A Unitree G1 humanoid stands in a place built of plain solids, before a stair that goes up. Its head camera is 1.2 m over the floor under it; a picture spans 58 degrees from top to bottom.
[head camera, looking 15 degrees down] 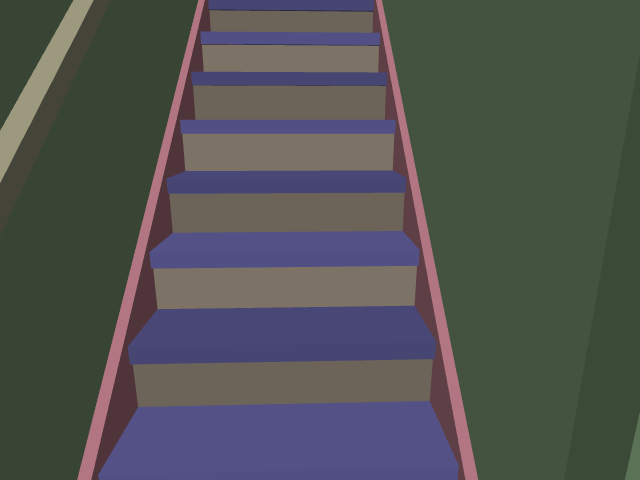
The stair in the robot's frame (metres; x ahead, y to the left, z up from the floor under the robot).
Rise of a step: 0.20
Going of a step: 0.23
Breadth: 0.86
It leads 2 degrees to the left of straight ahead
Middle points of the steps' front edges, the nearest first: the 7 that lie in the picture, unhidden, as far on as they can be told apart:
0.86 0.09 0.40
1.09 0.10 0.61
1.33 0.11 0.81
1.56 0.12 1.01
1.79 0.12 1.22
2.03 0.13 1.42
2.26 0.14 1.63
